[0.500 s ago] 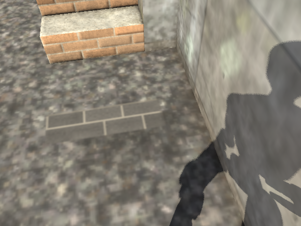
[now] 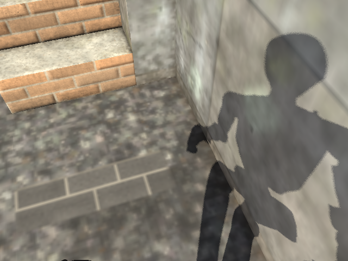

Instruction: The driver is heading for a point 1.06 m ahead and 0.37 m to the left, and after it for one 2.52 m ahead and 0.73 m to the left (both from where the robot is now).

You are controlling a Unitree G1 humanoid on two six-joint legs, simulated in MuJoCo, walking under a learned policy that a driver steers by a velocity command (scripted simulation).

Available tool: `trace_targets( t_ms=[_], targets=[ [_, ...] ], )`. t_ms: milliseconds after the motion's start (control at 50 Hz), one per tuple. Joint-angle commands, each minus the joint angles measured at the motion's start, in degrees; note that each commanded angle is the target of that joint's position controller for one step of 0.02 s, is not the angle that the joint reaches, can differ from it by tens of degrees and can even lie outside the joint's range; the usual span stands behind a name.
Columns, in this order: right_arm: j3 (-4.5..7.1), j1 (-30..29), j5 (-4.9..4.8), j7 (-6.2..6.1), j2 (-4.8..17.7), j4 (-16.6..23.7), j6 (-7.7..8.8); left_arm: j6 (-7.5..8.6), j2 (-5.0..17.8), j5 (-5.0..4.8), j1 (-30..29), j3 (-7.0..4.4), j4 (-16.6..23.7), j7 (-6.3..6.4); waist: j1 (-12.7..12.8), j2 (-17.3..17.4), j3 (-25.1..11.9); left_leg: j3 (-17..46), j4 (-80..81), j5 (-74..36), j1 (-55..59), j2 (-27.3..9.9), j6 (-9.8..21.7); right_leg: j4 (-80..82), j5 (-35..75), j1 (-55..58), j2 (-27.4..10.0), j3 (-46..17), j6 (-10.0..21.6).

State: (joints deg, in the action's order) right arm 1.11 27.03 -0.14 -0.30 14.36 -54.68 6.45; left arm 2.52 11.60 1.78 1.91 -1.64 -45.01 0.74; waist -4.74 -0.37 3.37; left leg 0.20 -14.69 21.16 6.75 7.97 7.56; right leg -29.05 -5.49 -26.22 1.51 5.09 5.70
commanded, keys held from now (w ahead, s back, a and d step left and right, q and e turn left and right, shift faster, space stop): w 1.00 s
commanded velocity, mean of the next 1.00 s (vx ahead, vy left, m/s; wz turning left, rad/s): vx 0.50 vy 0.00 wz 0.00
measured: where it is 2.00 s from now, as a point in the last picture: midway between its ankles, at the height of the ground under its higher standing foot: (96, 145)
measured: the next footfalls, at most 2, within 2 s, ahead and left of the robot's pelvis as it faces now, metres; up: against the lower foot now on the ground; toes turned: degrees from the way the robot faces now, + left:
right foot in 0.02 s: +0.17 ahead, -0.07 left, +0.00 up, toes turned -3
left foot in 0.50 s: +0.42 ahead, +0.21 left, +0.00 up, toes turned +1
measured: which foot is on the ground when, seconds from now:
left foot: down 0.00-0.04, up 0.06-0.48, down 0.50-1.00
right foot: up 0.00-0.00, down 0.02-0.52, up 0.54-1.00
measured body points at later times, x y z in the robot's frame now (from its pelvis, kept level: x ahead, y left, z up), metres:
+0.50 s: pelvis +0.27 +0.09 +0.00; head +0.30 +0.09 +0.45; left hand +0.21 +0.37 -0.13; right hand +0.46 -0.14 -0.10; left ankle +0.38 +0.20 -0.73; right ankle +0.13 -0.07 -0.73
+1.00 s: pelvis +0.53 +0.16 +0.00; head +0.56 +0.16 +0.45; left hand +0.72 +0.38 -0.11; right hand +0.48 -0.10 -0.13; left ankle +0.38 +0.21 -0.73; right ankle +0.67 +0.07 -0.72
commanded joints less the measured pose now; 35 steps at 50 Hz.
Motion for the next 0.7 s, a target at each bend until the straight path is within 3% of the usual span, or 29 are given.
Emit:
trace_targets(
  t_ms=[20, 40, 60, 80, 120, 140, 180, 260, 360, 400, 420, 460, 480, 500, 520, 540, 560, 580, 600, 640, 680, 700],
  targets=[
    [1.70, -0.1, -0.68, -0.18, 8.8, 2.0, 0.25, 1.82, 9.5, 1.36, 22.6, -3.58, -3.2, 2.32, 13.1, -1.2, -9.3, 3.3, -28.6, -55.4, -12.1, -13.9, 0.5, 6.1, -4.8, 25.8, -3.9, -6.0, 4.5],
    [0.52, 4.3, -2.82, 0.00, 4.1, 3.0, -0.24, 1.86, 17.2, 2.76, 30.7, -5.76, -3.3, 3.08, 13.9, -8.8, -17.4, 1.3, -53.6, -26.6, -29.1, -5.5, -2.8, 10.2, -25.9, 40.4, -23.6, -35.7, 16.0],
    [1.23, 1.9, -0.42, 0.27, 6.9, 3.5, -0.32, 1.66, 13.9, 0.86, 25.0, -4.82, -4.0, 2.47, 10.0, -5.7, -11.0, 5.5, -60.0, 5.2, -39.7, -0.9, -2.1, 20.5, -33.0, 34.4, -27.7, -51.5, 17.8],
    [1.41, -2.3, 0.90, 0.55, 7.6, 5.5, -0.34, 1.76, 12.4, -0.70, 18.8, -4.10, -3.3, 1.61, 7.2, -2.6, -2.7, 8.2, -57.7, -0.1, -42.4, -5.0, -1.5, 21.6, -31.8, 27.4, -25.2, -42.0, 15.2],
    [1.12, -4.3, 1.62, 0.85, 6.7, 5.5, -0.91, 2.64, 8.8, -0.95, 14.2, -3.08, -2.7, 1.51, 4.3, 1.6, 0.1, 7.4, -49.8, -4.7, -38.1, -8.4, -2.2, 22.7, -14.0, 20.6, -20.1, -27.8, 10.6],
    [0.93, -4.5, 2.52, 0.99, 5.9, 5.5, -1.87, 3.21, 7.9, -0.76, 14.4, -2.63, -3.3, 1.85, 3.6, 1.9, 0.2, 6.6, -47.3, -5.9, -36.0, -9.1, -3.2, 23.5, -8.1, 19.0, -18.1, -23.3, 9.0],
    [0.40, -4.3, 2.92, 1.66, 3.6, 5.3, -3.23, 4.29, 9.0, -0.98, 16.3, -2.76, -4.6, 1.72, 2.9, 0.2, -0.6, 4.3, -44.0, -7.3, -35.1, -9.5, -4.5, 23.8, -0.6, 18.9, -15.9, -17.4, 8.0],
    [0.22, -13.8, 2.37, 2.83, 2.9, 8.4, -3.80, 4.68, 10.4, -1.90, 20.3, -3.36, -6.2, 1.22, 5.1, -4.8, 1.8, 1.0, -30.7, -14.7, -38.3, -11.4, -7.1, 26.1, -3.4, 18.2, -13.1, -11.7, 5.8],
    [0.44, -22.1, 1.77, 3.80, 3.1, 11.0, -3.57, 4.84, 10.7, -2.19, 23.6, -3.70, -6.9, 1.58, 6.8, -7.0, 2.2, -0.1, -18.4, -25.2, -33.8, -10.9, -7.1, 24.5, -3.0, 18.0, -12.6, -7.9, 2.3],
    [0.84, -23.7, 2.02, 3.68, 4.0, 11.8, -3.58, 4.97, 10.8, -2.02, 23.7, -3.76, -6.8, 1.73, 6.7, -7.9, 2.7, 0.1, -16.4, -23.7, -31.9, -10.8, -6.1, 23.0, -2.6, 18.6, -13.9, -7.6, 1.7],
    [1.06, -25.5, 2.99, 3.56, 4.9, 12.3, -3.36, 4.53, 12.3, -2.05, 23.3, -4.28, -6.8, 1.04, 7.1, -7.5, 2.2, -1.6, -16.6, -19.8, -31.9, -10.2, -5.1, 21.1, 0.3, 20.9, -15.0, -7.3, 1.9],
    [1.39, -24.5, 3.43, 3.50, 5.1, 12.4, -2.70, 3.56, 12.3, -1.74, 23.5, -4.40, -6.8, 0.75, 6.3, -8.2, 1.5, -2.2, -14.6, -12.8, -28.7, -9.2, -3.1, 14.5, 6.2, 22.4, -15.7, -6.9, 1.6],
    [1.87, -19.8, 3.46, 3.38, 5.6, 10.9, -2.13, 2.97, 11.7, -1.28, 23.8, -4.17, -6.9, 0.64, 4.0, -6.0, -0.5, -2.4, -12.7, -10.7, -23.1, -8.1, -1.9, 6.2, 11.3, 21.9, -14.3, -5.5, 1.4],
    [2.75, -10.0, 3.64, 2.91, 7.1, 7.6, -1.31, 2.50, 10.3, -0.73, 24.5, -3.62, -6.8, 0.59, 0.2, -1.9, -5.6, -1.8, -11.5, -8.9, -12.0, -7.2, -0.5, -6.6, 13.1, 17.9, -11.4, -3.7, 0.7],
    [4.66, -0.5, 5.57, 2.24, 14.2, 6.6, -0.73, 2.29, 4.4, -1.68, 26.4, -1.46, -4.2, -0.06, -2.5, 10.0, -15.6, 17.8, -8.1, 2.7, 6.9, -23.0, 5.0, -27.9, -0.8, 0.8, -6.0, 1.5, -2.2],
    [5.72, 3.2, 3.55, 1.59, 16.9, 5.3, -1.57, 2.73, 4.4, -0.97, 27.0, -1.43, -3.8, -0.03, -2.7, 18.6, -18.0, 39.2, 3.2, 7.5, 8.2, -30.1, 7.6, -40.8, -24.1, -9.7, 0.6, -2.1, -1.3],
    [4.87, -2.8, 2.96, 1.22, 13.6, 6.8, -1.83, 2.30, 6.7, -0.78, 24.2, -2.04, -4.9, 0.55, 0.2, 11.2, -11.5, 33.3, 2.0, 2.7, 2.5, -28.7, 6.0, -46.7, -19.1, -12.3, -3.5, -7.5, 0.1],
    [3.68, -7.0, 2.52, 1.09, 8.7, 8.0, -1.73, 2.43, 7.8, -1.08, 20.7, -2.22, -4.7, 0.41, 1.2, 4.9, -7.5, 24.8, 0.0, -7.3, -4.0, -26.1, 4.8, -46.0, -14.2, -10.7, -5.4, -7.6, 0.5],
    [2.88, -8.9, 2.49, 0.97, 6.6, 8.4, -1.58, 2.31, 7.5, -1.38, 20.0, -2.33, -5.0, 0.26, 3.0, 3.8, -5.9, 18.7, 0.2, -15.7, -7.7, -23.3, 3.0, -42.0, -11.8, -8.3, -7.0, -7.4, 0.3],
    [2.01, -10.0, 2.06, 0.71, 4.4, 8.0, -0.94, 0.32, 6.6, 0.30, 20.2, -2.16, -5.5, 0.10, 4.7, 6.7, -4.4, 13.0, 1.3, -23.8, -11.5, -20.2, 1.5, -37.1, -10.7, -4.9, -7.2, -6.6, -1.4],
    [1.97, -8.0, 1.41, 0.58, 4.9, 6.7, 0.03, -1.21, 5.7, 0.60, 19.1, -2.17, -5.4, -0.12, 5.5, 6.3, -3.8, 10.7, 1.9, -31.1, -11.6, -19.2, 2.1, -34.8, -9.1, -4.6, -5.9, -5.7, -2.4],
    [2.01, -6.8, 1.32, 0.32, 5.6, 6.2, 0.72, -1.48, 6.3, 0.34, 18.3, -2.47, -5.4, -0.88, 5.3, 6.0, -3.2, 10.0, 2.8, -32.6, -10.8, -19.1, 2.1, -32.9, -7.2, -5.6, -5.8, -5.6, -2.9]
  ],
)
Keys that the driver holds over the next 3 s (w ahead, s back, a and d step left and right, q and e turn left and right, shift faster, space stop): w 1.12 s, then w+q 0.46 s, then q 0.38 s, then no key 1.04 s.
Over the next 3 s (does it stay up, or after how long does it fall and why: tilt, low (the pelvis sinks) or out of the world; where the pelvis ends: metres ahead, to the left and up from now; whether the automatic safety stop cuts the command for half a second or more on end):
stays up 0.99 0.38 0.02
